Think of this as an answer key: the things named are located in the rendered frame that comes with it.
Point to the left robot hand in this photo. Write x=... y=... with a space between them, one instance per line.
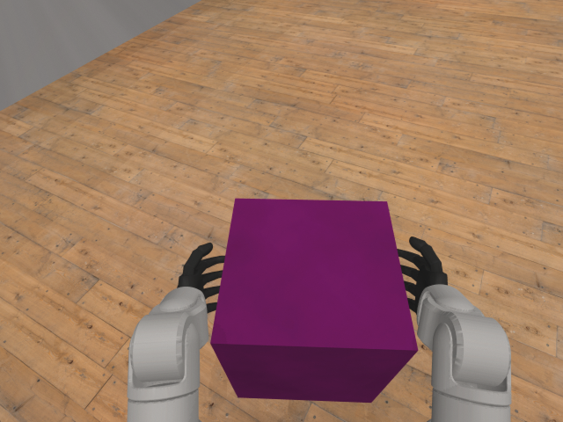
x=192 y=273

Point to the carton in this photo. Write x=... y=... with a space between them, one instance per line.
x=312 y=303

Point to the right robot hand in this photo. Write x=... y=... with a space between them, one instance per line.
x=430 y=272

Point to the right robot forearm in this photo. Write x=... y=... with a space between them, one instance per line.
x=471 y=358

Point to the left robot forearm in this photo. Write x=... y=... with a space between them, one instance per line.
x=164 y=359

